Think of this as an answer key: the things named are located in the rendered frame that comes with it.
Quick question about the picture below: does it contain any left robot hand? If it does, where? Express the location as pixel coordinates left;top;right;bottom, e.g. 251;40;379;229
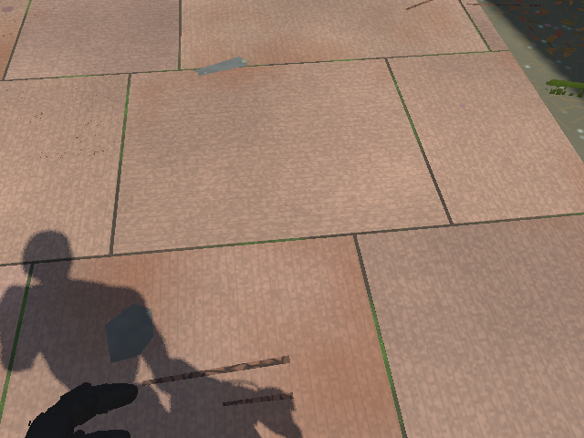
25;382;138;438

